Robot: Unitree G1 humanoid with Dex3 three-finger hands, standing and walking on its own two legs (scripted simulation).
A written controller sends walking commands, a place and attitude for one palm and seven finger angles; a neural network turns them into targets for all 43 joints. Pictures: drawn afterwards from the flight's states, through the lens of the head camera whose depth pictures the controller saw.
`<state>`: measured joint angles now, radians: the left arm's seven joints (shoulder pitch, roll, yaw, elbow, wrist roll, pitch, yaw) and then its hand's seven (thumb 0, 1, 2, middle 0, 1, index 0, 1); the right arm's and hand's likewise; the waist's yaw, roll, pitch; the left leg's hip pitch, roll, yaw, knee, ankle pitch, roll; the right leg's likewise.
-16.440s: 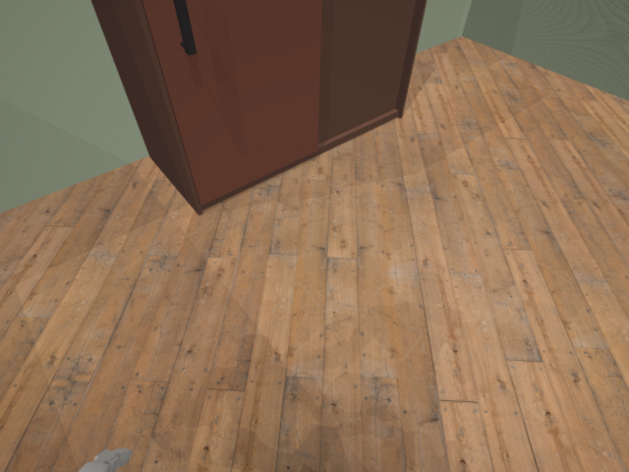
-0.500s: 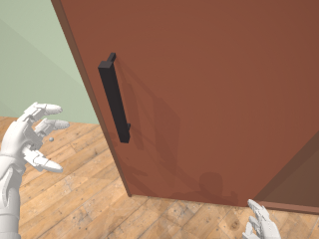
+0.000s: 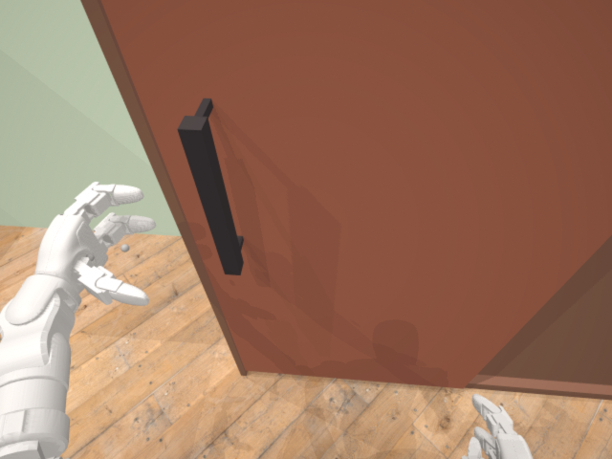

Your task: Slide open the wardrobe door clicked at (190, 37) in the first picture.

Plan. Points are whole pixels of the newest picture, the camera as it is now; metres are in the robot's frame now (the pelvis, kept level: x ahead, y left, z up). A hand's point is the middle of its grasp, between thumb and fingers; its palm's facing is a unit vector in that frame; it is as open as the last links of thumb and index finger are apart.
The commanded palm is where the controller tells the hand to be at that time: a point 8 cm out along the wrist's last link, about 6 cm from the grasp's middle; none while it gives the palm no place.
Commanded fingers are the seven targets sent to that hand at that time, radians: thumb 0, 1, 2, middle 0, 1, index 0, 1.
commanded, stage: move the hooked fingers beside the handle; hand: left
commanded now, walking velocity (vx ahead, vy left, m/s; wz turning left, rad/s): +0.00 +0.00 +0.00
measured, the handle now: (221, 198) +0.44 +0.14 +0.10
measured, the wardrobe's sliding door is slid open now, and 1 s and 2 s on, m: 0.00 0.00 0.00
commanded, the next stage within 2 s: feel for the door with the fingertips in 1.58 s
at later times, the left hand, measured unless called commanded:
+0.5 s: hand (145, 233) +0.36 +0.22 +0.12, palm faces -0.02 -1.00 -0.02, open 14.0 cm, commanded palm +0.34 +0.27 +0.12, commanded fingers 0.00 -0.50 0.30 -0.30 -1.20 -0.30 -1.20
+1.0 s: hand (166, 220) +0.39 +0.20 +0.11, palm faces -0.04 -1.00 -0.03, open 14.0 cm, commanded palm +0.35 +0.26 +0.11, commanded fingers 0.00 -0.50 0.30 -0.30 -1.20 -0.30 -1.20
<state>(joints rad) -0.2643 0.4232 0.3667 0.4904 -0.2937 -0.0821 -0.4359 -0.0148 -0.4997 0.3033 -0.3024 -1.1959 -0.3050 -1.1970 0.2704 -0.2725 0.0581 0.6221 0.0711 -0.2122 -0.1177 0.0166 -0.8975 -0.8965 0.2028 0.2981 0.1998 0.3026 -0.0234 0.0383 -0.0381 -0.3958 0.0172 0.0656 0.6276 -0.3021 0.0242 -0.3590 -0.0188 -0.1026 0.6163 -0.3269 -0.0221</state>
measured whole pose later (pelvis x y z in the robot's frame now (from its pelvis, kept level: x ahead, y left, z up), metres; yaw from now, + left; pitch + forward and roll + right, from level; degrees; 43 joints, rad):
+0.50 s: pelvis +0.00 +0.01 +0.00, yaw +0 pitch +4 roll +0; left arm -0.32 0.36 0.30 0.50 -0.27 -0.12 -0.34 -0.02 -0.50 0.30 -0.30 -1.20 -0.30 -1.20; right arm 0.27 -0.27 0.05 0.64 0.07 -0.16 -0.10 0.02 -0.90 -0.90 0.20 0.30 0.20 0.30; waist -0.02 0.03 -0.04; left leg -0.38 0.01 0.07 0.62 -0.30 0.03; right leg -0.35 -0.03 -0.10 0.61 -0.33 -0.01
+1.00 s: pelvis +0.01 +0.00 +0.00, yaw -1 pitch +6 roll +0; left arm -0.40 0.37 0.31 0.63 -0.25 -0.18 -0.34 -0.02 -0.50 0.30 -0.30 -1.20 -0.30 -1.20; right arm 0.34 -0.28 0.03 0.63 0.07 -0.09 -0.08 0.02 -0.90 -0.90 0.20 0.30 0.20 0.30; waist -0.05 0.04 -0.05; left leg -0.41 0.02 0.08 0.62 -0.31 0.03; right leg -0.39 -0.01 -0.08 0.62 -0.33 -0.02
